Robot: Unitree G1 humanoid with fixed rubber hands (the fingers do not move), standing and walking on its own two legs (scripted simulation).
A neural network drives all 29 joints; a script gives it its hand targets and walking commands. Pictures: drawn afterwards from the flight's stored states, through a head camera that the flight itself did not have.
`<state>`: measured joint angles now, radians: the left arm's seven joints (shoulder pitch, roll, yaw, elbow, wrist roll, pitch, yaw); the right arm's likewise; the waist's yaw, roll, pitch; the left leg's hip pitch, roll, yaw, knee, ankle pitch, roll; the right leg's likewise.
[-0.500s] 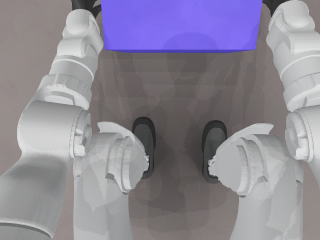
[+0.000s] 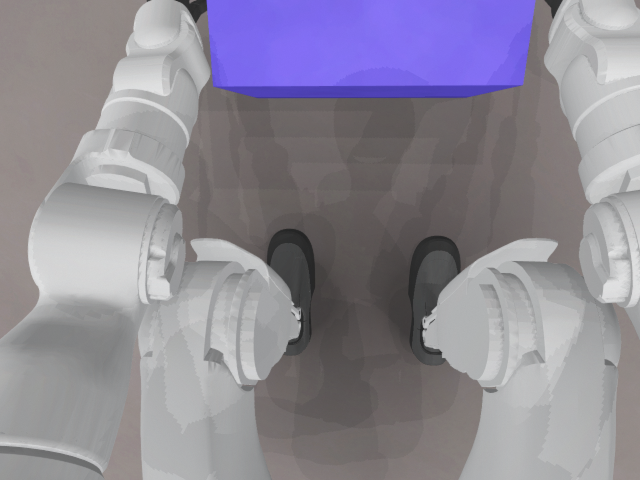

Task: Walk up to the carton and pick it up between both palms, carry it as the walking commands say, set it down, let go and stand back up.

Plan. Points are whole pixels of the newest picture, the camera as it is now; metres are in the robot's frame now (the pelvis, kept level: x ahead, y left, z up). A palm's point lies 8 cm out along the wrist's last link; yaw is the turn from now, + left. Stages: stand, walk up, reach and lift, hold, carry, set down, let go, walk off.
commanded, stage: reach and lift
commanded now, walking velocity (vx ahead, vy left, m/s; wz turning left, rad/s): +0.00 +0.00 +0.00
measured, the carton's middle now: (363, 7) +0.54 +0.00 -0.26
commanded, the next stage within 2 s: none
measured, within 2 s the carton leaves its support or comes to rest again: leaves its support in 0.28 s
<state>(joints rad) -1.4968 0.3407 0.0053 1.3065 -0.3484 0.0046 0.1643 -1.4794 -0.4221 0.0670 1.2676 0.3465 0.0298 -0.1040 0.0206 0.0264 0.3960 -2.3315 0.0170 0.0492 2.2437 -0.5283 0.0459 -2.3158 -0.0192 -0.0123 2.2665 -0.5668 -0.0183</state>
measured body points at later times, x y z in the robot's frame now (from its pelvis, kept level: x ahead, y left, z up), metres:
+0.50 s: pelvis -0.02 +0.00 +0.02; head +0.35 -0.01 +0.27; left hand +0.52 +0.18 -0.15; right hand +0.54 -0.19 -0.15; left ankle +0.12 +0.11 -0.31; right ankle +0.11 -0.12 -0.31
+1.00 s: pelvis -0.02 +0.00 +0.05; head +0.34 +0.00 +0.30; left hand +0.52 +0.18 -0.11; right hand +0.53 -0.19 -0.11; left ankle +0.12 +0.11 -0.31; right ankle +0.11 -0.12 -0.31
